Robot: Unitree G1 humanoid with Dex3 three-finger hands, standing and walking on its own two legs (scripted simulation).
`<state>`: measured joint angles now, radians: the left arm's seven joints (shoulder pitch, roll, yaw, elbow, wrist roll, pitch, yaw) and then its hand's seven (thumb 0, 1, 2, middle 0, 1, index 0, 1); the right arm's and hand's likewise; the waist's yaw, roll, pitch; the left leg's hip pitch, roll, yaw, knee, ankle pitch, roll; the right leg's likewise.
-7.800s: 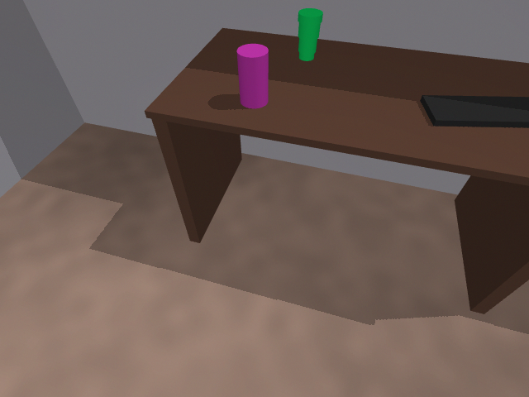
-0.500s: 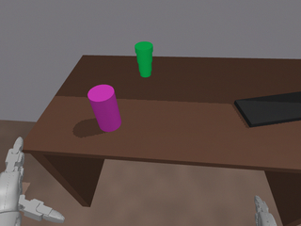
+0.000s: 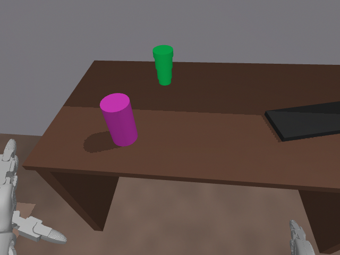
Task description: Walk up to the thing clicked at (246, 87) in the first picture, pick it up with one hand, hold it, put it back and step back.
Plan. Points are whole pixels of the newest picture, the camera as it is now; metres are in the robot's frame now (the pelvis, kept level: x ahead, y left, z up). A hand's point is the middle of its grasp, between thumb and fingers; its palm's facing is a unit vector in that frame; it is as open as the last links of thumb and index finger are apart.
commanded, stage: go down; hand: left
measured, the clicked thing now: (120, 120) +0.49 +0.21 +0.02
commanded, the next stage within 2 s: none
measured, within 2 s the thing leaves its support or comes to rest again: neither
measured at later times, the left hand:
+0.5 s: hand (32, 158) +0.27 +0.33 +0.11, palm faces +0.30 -0.93 -0.23, open 17.5 cm
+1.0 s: hand (26, 145) +0.30 +0.36 +0.12, palm faces +0.22 -0.97 -0.08, open 17.4 cm
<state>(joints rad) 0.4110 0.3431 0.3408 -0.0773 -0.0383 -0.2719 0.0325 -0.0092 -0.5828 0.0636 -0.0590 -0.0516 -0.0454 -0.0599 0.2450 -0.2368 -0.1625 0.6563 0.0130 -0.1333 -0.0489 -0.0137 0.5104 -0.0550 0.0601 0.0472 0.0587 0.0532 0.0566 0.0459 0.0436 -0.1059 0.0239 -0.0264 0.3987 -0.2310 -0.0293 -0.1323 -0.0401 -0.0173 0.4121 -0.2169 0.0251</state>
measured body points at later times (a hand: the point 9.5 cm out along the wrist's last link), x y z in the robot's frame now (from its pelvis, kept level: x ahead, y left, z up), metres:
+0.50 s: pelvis +0.00 +0.01 -0.01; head +0.00 +0.01 +0.44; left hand +0.25 +0.38 +0.13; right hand +0.17 -0.25 -0.09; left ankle -0.01 +0.14 -0.74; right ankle +0.01 -0.13 -0.74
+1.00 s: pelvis +0.00 +0.01 -0.01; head +0.00 +0.02 +0.44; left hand +0.28 +0.41 +0.12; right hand +0.16 -0.24 -0.09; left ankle -0.01 +0.14 -0.74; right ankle +0.01 -0.13 -0.74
